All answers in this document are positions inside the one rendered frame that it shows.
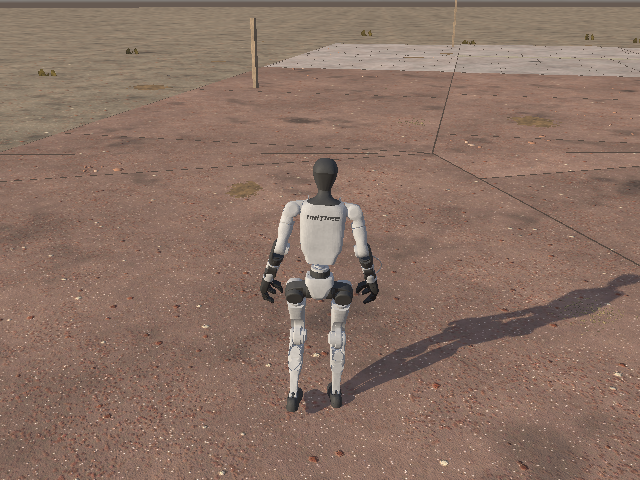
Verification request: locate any robot left upper arm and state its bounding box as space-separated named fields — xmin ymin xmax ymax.
xmin=274 ymin=200 xmax=303 ymax=255

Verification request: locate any left robot forearm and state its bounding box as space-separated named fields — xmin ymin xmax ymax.
xmin=263 ymin=239 xmax=284 ymax=282

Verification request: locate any left robot shin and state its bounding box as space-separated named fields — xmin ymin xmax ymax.
xmin=288 ymin=327 xmax=304 ymax=398

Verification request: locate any robot right upper arm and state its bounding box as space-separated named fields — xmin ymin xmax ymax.
xmin=344 ymin=202 xmax=369 ymax=258

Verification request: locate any robot right hand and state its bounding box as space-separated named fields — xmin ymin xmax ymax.
xmin=356 ymin=280 xmax=379 ymax=304

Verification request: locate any right robot forearm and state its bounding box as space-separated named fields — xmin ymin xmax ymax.
xmin=359 ymin=243 xmax=377 ymax=284

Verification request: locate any robot left hand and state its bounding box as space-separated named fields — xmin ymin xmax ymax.
xmin=260 ymin=278 xmax=283 ymax=303

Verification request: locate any left robot thigh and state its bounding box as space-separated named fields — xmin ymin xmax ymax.
xmin=285 ymin=278 xmax=307 ymax=345

